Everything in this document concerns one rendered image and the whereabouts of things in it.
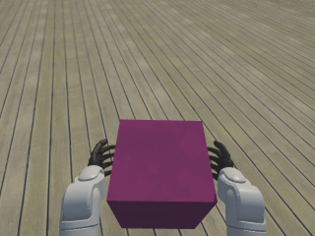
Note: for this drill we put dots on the right robot hand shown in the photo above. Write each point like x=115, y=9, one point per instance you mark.
x=223, y=160

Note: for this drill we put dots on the robot left forearm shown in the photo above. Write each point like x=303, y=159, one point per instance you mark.
x=80, y=206

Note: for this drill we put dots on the carton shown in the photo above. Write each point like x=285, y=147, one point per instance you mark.
x=161, y=176

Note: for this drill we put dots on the robot right forearm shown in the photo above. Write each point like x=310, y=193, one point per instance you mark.
x=245, y=213

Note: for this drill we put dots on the left robot hand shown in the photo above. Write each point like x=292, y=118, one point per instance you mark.
x=98, y=156

